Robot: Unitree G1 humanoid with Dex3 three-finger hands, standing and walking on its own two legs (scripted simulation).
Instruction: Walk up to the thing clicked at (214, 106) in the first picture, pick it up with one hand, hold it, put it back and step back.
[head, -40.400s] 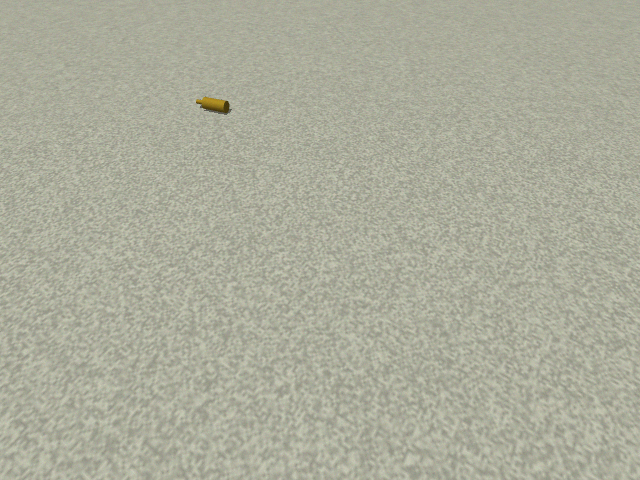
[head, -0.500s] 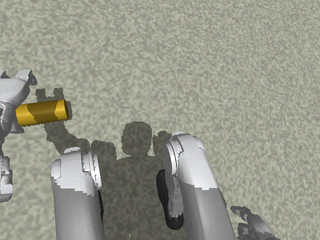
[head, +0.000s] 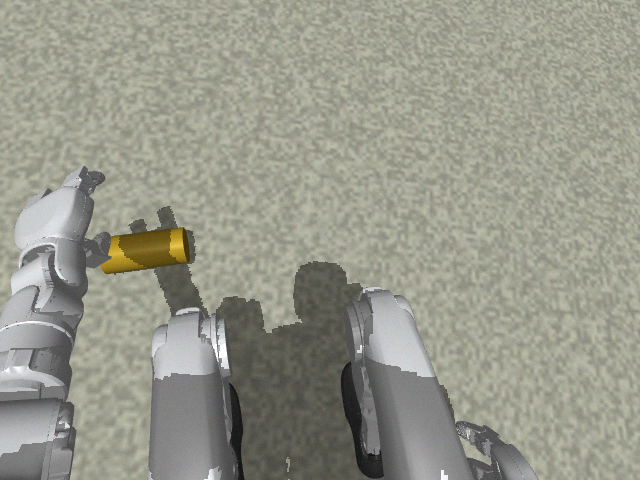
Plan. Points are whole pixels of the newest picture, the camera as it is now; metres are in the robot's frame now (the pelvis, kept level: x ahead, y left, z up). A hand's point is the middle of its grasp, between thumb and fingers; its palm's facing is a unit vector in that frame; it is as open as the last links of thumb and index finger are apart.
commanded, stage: home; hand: left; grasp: from above
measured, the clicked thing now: (131, 252) +0.46 +0.30 -0.36
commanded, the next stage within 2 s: none
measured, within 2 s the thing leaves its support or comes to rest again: neither
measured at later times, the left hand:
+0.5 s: hand (26, 361) +0.27 +0.22 +0.09, palm faces +0.04 -0.94 -0.34, open 7.4 cm
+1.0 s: hand out of the picture +0.23 +0.20 +0.27, palm faces +0.18 -0.96 -0.21, open 7.4 cm
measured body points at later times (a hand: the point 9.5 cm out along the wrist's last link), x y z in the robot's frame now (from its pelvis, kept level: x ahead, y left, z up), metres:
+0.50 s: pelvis +0.02 -0.01 +0.18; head +0.15 +0.03 +0.61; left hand +0.26 +0.27 +0.11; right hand +0.26 -0.22 +0.10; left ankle +0.07 +0.12 -0.36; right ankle +0.09 -0.14 -0.36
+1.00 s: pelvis +0.08 +0.00 +0.31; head +0.11 +0.01 +0.76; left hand +0.22 +0.25 +0.29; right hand +0.27 -0.23 +0.25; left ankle +0.07 +0.12 -0.36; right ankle +0.09 -0.14 -0.36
